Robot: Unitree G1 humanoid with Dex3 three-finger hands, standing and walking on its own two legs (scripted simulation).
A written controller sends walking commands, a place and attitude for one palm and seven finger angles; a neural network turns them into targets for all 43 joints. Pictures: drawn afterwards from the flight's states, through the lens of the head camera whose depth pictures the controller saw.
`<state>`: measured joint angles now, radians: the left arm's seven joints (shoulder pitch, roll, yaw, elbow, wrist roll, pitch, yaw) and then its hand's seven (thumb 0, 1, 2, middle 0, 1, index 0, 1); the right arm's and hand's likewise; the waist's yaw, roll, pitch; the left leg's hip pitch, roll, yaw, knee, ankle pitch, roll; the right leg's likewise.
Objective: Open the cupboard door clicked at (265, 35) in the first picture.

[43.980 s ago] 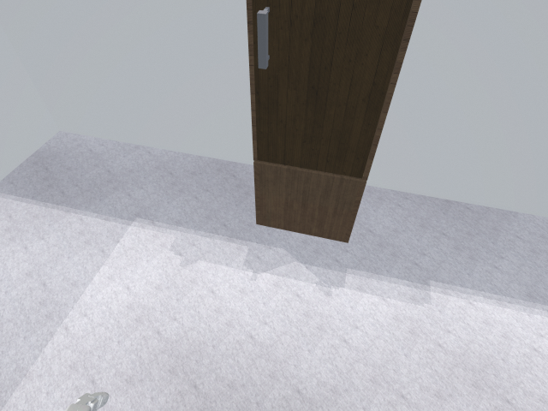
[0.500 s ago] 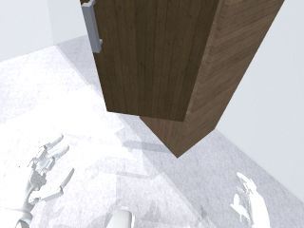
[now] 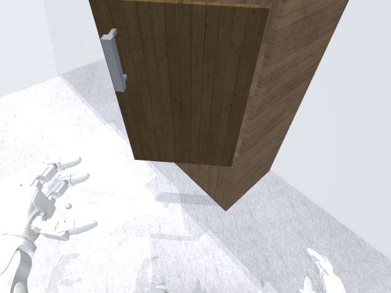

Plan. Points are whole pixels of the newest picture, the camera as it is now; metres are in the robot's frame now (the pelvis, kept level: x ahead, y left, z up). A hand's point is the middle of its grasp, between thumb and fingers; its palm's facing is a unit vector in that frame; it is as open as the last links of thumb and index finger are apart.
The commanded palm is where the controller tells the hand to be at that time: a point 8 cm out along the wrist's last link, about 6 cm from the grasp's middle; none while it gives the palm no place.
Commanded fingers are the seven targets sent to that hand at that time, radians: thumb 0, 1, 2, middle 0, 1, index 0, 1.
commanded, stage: raise the hand with hooked fingers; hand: left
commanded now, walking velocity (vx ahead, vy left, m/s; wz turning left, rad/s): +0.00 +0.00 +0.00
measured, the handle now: (117, 61) +0.61 +0.25 +0.15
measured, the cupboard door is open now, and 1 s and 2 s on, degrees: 43 43 43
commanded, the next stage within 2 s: move the hooked fingers beside the handle in 1.06 s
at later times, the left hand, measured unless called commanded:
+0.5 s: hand (43, 161) +0.29 +0.28 +0.16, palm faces +0.04 -1.00 -0.05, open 13.9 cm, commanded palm +0.26 +0.32 +0.17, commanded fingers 0.00 -0.50 0.30 -0.30 -1.20 -0.30 -1.20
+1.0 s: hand (57, 149) +0.30 +0.25 +0.17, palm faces +0.05 -1.00 -0.04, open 14.0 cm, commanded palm +0.27 +0.30 +0.17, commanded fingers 0.00 -0.50 0.30 -0.30 -1.20 -0.30 -1.20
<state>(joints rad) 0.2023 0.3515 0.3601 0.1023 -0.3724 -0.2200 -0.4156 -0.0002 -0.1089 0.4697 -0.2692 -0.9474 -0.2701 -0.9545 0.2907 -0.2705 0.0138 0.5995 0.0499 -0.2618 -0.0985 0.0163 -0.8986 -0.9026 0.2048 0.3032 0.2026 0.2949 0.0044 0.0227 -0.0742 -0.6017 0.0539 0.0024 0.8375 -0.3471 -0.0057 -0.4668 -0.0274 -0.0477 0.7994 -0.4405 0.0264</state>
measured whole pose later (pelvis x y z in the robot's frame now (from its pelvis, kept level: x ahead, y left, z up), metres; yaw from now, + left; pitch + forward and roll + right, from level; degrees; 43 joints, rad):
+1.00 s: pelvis +0.01 -0.02 +0.03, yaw +0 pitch +1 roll -1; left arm -0.13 0.44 0.45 0.29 -0.35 -0.01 -0.47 -0.01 -0.50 0.30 -0.30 -1.20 -0.30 -1.20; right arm 0.26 -0.27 0.05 0.60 0.07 -0.21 -0.12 0.02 -0.90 -0.90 0.20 0.30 0.20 0.29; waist 0.02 0.04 -0.04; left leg -0.36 0.06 0.00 0.60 -0.25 -0.03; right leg -0.24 -0.01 -0.05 0.58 -0.36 0.00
